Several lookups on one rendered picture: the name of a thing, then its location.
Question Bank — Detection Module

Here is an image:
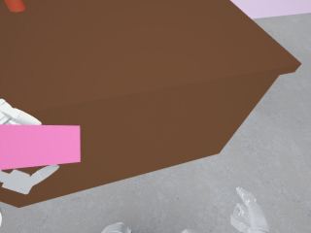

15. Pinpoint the table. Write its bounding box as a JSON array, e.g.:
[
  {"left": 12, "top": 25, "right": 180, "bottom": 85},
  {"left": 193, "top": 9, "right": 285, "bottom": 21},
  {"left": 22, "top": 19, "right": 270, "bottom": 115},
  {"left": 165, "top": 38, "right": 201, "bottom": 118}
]
[{"left": 0, "top": 0, "right": 301, "bottom": 208}]

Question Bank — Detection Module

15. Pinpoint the sponge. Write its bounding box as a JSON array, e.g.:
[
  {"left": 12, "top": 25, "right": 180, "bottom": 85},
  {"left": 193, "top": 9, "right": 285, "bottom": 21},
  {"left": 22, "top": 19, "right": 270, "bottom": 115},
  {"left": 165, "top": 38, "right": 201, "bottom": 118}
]
[{"left": 0, "top": 124, "right": 81, "bottom": 170}]

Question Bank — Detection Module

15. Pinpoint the robot left hand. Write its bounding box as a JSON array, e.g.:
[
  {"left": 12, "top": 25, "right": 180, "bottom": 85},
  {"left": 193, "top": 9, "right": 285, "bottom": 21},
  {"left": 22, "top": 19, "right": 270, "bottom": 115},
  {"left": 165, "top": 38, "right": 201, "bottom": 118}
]
[{"left": 0, "top": 99, "right": 59, "bottom": 194}]

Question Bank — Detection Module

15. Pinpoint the robot right hand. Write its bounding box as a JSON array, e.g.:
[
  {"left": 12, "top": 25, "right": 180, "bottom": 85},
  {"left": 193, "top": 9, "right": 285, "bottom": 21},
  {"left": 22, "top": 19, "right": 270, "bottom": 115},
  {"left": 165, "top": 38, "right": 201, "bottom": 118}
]
[{"left": 230, "top": 186, "right": 269, "bottom": 233}]

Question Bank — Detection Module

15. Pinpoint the left robot thigh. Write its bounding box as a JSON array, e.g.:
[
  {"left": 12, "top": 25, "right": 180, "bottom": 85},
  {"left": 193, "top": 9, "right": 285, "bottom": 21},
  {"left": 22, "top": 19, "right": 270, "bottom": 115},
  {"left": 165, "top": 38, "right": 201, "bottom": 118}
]
[{"left": 101, "top": 223, "right": 131, "bottom": 233}]

